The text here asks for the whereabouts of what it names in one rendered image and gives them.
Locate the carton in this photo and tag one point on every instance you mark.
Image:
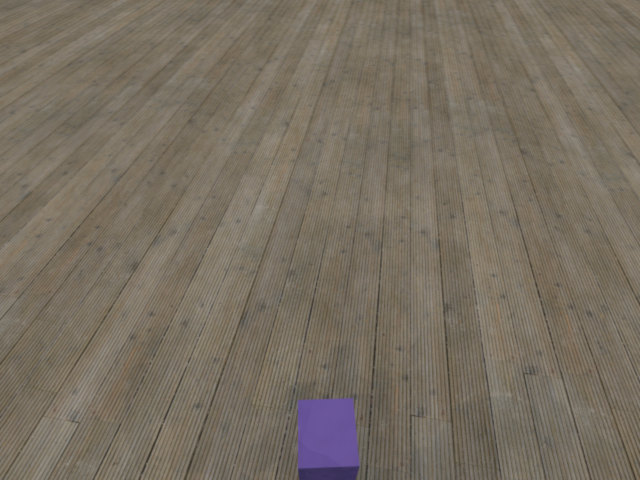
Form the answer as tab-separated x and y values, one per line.
327	440

